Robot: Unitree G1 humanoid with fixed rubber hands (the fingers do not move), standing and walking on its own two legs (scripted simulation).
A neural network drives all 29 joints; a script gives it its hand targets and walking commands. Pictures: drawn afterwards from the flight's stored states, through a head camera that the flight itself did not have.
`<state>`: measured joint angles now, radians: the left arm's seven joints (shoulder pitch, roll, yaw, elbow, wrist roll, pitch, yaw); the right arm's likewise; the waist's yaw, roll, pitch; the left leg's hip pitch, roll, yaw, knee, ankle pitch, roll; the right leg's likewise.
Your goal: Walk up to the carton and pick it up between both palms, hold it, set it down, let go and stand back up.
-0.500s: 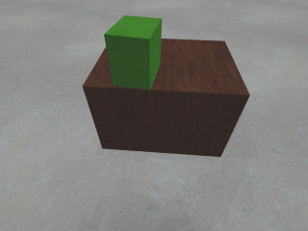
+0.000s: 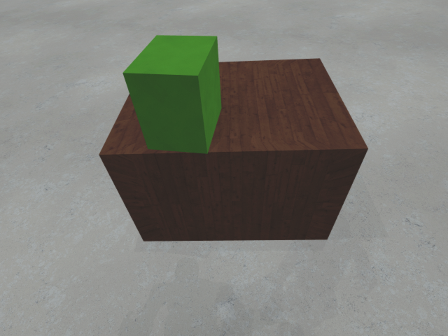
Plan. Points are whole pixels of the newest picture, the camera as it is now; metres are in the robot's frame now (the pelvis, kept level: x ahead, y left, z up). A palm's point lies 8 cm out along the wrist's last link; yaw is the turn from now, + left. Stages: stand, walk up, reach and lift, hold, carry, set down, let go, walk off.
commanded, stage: walk up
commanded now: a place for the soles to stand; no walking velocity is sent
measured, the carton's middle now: (181, 93) +0.91 +0.15 -0.01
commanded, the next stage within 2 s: none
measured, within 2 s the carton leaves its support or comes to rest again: neither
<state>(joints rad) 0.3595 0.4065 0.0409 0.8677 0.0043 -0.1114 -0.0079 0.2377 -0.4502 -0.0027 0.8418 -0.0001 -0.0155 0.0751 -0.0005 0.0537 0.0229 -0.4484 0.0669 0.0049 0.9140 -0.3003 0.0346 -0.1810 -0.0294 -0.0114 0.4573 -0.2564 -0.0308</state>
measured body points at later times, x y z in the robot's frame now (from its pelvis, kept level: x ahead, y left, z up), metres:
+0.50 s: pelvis +0.11 +0.08 -0.01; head +0.13 +0.08 +0.44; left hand +0.17 +0.40 -0.12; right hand +0.16 -0.24 -0.12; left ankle +0.09 +0.16 -0.74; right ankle +0.16 -0.06 -0.71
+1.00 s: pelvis +0.21 +0.11 +0.00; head +0.22 +0.09 +0.44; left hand +0.26 +0.44 -0.10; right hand +0.28 -0.22 -0.12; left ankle +0.25 +0.25 -0.71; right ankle +0.21 -0.04 -0.74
